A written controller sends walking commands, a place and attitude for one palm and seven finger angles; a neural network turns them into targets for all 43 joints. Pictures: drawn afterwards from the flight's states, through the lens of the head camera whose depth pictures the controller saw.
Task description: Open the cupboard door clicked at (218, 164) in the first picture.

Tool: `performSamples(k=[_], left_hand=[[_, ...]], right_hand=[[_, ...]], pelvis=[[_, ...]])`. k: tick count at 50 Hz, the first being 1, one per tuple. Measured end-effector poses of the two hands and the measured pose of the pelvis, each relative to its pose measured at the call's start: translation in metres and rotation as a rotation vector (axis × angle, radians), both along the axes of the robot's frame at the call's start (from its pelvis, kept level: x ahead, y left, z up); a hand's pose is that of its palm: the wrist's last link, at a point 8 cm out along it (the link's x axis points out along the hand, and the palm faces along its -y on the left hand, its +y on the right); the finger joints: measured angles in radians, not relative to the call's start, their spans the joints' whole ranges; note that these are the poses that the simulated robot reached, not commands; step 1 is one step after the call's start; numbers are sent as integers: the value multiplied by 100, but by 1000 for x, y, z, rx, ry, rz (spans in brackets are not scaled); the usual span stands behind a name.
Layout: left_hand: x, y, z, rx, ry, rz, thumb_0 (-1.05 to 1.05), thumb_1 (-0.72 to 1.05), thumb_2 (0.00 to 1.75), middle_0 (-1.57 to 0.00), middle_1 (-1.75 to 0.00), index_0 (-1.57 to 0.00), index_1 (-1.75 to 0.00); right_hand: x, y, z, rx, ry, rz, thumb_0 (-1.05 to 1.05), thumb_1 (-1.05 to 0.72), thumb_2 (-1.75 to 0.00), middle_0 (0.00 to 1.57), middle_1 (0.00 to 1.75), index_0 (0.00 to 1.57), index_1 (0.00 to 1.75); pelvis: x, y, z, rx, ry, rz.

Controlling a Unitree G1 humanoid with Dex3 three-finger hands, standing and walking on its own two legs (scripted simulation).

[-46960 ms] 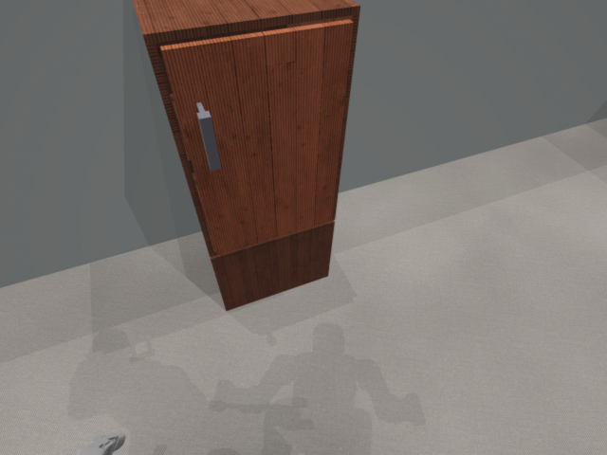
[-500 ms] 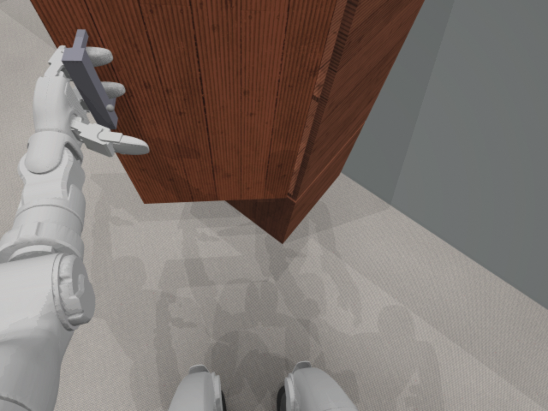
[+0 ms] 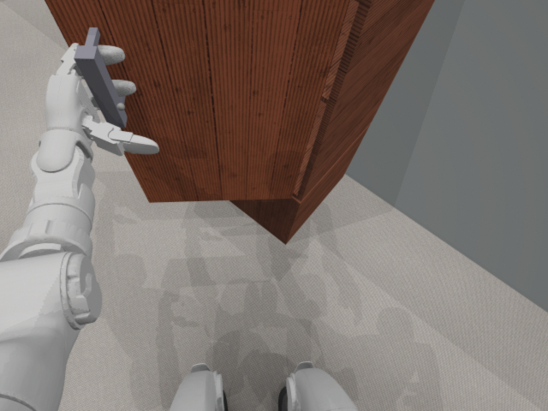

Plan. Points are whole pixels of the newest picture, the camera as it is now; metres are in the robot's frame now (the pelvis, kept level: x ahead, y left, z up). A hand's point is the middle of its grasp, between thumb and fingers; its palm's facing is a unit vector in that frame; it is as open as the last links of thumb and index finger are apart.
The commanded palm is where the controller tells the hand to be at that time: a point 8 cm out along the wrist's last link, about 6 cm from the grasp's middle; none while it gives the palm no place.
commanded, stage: close the thumb around the handle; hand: left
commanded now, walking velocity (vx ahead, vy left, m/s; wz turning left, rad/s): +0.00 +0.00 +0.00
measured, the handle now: (106, 80) +0.57 +0.20 +0.09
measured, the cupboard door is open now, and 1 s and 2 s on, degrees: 43 45 91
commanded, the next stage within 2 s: pull the door open along its arc in 0.68 s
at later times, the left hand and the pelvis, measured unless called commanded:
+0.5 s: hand (120, 107) +0.52 +0.17 +0.09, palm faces +0.02 -1.00 -0.02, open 7.3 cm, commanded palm +0.50 +0.20 +0.09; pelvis +0.00 +0.00 +0.00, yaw +0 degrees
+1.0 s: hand (119, 109) +0.52 +0.17 +0.09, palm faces +0.00 -1.00 -0.02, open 5.7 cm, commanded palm +0.47 +0.22 +0.09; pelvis +0.00 +0.00 +0.00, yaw -1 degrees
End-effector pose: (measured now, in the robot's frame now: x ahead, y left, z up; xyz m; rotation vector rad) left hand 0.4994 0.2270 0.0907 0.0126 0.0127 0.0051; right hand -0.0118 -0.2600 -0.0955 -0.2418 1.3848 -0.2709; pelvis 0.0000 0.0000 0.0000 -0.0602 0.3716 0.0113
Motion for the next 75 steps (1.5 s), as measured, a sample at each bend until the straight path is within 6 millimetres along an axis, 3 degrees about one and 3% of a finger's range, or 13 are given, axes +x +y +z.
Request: performSamples(k=[5,10,31,45,53,58,64,75], left_hand=[[-1,-1,0,4,-1,8,-2,-45,32,-30,-121,-28,-120],[-2,-1,0,3,2,15,-2,-29,39,-29,-123,-28,-122],[-1,1,0,6,3,11,0,74,83,-38,-134,-35,-133],[2,2,0,5,5,1,0,73,82,-38,-135,-36,-135],[-14,0,0,1,5,-8,0,73,77,-37,-135,-36,-135],[-37,-3,-1,-1,-4,-28,0,72,74,-37,-135,-35,-135],[-80,-13,-2,-16,-21,-49,0,69,71,-36,-135,-35,-135],[-150,-61,-4,-89,-43,283,1,67,74,-34,-134,-35,-129]], right_hand=[[-3,2,-1,7,7,-3,0,-91,-90,21,30,20,30],[-5,5,-2,15,11,-8,0,-91,-90,21,30,20,30],[-5,-1,0,0,18,-2,0,-91,-90,21,30,20,30],[-4,-4,-1,-7,5,-9,0,-91,-90,21,30,20,30],[2,-2,4,15,-28,-42,0,-91,-90,21,30,20,30],[20,-1,8,34,-82,-45,1,-91,-90,21,30,20,30],[64,-1,16,55,-212,-12,1,-91,-90,21,30,20,30],[155,15,25,121,-454,173,1,-91,-90,20,30,20,30]], pelvis=[[0,1,0,0,2,-1],[0,2,1,-1,-3,-2],[0,0,0,0,-1,3],[-2,-3,-1,2,6,-6],[5,-3,6,14,-17,-30],[13,-4,13,21,-44,-37],[20,-3,21,28,-85,-42],[15,-10,22,47,-140,-20]])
